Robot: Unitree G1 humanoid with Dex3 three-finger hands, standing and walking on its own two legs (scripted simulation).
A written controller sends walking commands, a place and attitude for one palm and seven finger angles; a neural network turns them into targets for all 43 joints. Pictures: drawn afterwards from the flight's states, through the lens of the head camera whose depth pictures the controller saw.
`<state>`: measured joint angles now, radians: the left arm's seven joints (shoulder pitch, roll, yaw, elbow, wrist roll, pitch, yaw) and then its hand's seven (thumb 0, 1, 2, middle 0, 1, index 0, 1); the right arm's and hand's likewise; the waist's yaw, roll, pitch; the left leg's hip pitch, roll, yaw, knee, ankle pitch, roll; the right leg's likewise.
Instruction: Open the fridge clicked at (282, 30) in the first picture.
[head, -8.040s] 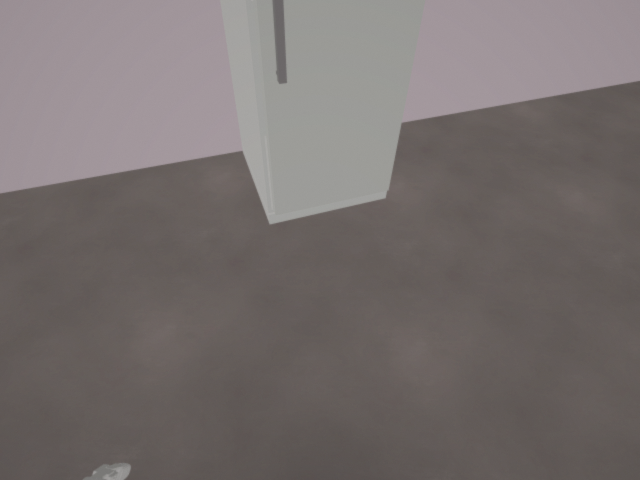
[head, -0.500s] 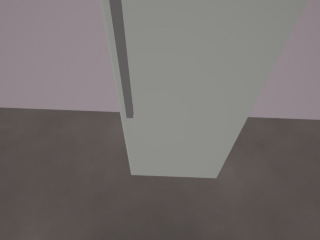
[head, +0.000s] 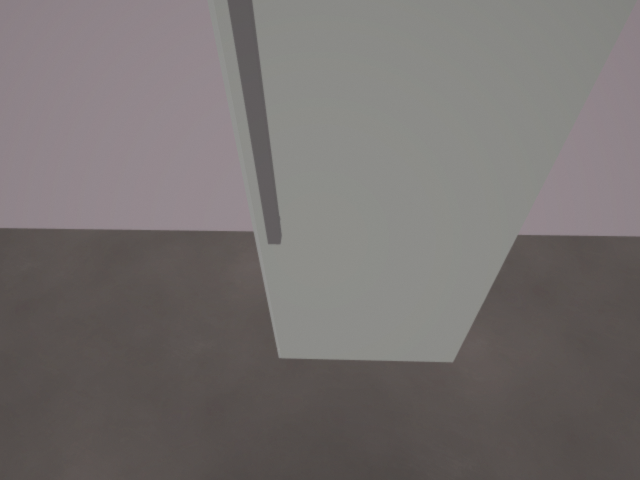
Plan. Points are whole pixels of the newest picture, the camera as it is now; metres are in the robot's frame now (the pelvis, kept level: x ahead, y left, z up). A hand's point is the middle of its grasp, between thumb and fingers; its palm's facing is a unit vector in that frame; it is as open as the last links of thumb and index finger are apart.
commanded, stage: look again from close up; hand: left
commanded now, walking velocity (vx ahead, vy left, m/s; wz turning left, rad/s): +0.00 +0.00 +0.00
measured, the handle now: (261, 127) +0.58 +0.12 +0.16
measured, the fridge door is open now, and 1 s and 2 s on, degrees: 0 0 0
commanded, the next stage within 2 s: shuffle to correct the standing spot in 0.70 s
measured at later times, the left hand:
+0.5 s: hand out of the picture +0.04 +0.17 -0.17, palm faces -0.01 -0.98 -0.21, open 7.4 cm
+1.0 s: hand out of the picture +0.03 +0.16 -0.17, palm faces +0.01 -0.98 -0.20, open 7.4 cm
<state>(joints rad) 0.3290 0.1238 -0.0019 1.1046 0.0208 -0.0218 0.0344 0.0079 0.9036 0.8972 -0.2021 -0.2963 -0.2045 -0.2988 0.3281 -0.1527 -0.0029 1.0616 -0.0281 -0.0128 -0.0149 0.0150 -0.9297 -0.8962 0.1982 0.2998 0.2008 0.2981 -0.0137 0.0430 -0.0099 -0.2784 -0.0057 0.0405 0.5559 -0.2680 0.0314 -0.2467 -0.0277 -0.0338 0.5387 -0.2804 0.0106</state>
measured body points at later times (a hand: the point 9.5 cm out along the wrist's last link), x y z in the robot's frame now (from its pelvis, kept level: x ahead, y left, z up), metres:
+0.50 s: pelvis +0.02 -0.01 +0.01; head +0.03 -0.01 +0.46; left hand +0.04 +0.23 -0.15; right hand +0.04 -0.24 -0.15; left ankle +0.02 +0.10 -0.73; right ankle +0.00 -0.13 -0.73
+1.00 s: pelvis +0.03 -0.02 +0.00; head +0.03 -0.02 +0.45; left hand +0.03 +0.21 -0.15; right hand +0.04 -0.25 -0.16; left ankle +0.02 +0.10 -0.73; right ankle +0.00 -0.13 -0.73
